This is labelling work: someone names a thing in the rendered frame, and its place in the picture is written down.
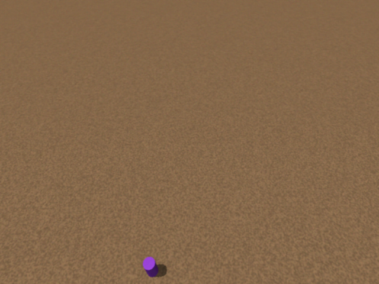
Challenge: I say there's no can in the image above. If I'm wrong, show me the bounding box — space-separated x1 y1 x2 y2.
143 257 158 277

